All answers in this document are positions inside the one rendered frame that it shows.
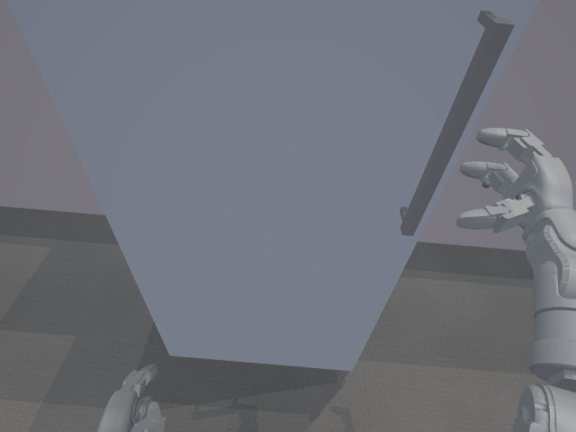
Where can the fridge door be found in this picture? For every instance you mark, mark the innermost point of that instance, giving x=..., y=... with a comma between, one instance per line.
x=252, y=156

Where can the handle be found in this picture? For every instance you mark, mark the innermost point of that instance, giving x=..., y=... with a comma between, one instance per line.
x=492, y=43

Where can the robot left hand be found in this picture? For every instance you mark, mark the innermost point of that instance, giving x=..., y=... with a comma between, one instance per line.
x=124, y=411

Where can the robot right hand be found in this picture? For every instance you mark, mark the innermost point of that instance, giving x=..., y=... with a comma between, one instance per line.
x=544, y=183

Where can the right robot forearm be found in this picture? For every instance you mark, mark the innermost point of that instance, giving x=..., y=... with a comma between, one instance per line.
x=550, y=240

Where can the right robot upper arm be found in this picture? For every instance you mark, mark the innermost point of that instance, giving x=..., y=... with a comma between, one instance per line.
x=545, y=408

